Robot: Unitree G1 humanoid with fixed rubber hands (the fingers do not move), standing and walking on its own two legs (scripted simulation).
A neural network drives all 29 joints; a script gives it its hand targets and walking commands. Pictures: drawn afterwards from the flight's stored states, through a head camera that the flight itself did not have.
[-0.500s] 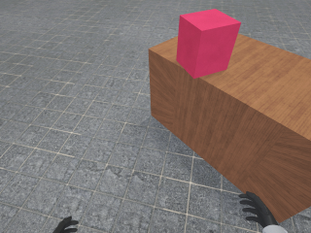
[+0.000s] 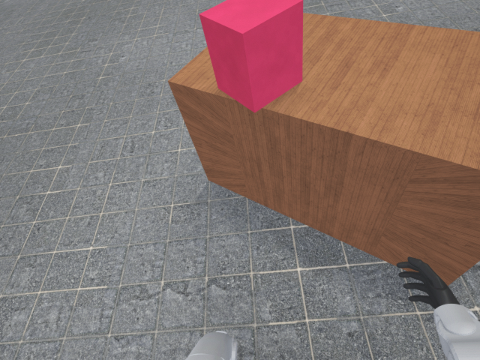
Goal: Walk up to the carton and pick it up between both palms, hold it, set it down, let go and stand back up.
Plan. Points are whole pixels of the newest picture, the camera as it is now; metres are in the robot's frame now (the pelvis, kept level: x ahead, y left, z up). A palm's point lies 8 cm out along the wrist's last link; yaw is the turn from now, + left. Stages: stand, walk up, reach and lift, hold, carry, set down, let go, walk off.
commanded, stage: walk up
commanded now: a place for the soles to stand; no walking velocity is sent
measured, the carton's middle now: (254, 50) +0.95 -0.02 +0.00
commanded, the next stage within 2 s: none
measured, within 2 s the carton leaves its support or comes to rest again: neither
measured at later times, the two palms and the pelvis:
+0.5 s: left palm out of the picture +0.23 +0.57 -0.07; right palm out of the picture +0.10 -0.11 -0.05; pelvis +0.09 +0.24 +0.01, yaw -13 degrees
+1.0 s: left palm (18, 241) +0.40 +0.61 -0.11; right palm out of the picture -0.06 +0.10 -0.03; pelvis +0.12 +0.40 -0.01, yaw -23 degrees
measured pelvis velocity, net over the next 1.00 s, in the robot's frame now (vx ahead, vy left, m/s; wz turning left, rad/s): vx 0.12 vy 0.40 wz -0.40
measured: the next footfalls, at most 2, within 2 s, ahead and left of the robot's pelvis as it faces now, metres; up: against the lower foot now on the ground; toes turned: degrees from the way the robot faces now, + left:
left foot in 0.22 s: +0.17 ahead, +0.23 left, +0.00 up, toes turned -10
right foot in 0.60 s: +0.14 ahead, +0.11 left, +0.00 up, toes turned -14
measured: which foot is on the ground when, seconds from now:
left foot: up 0.00-0.20, down 0.22-0.56, up 0.58-0.76, down 0.78-1.00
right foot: down 0.00-0.22, up 0.24-0.58, down 0.60-0.80, up 0.82-1.00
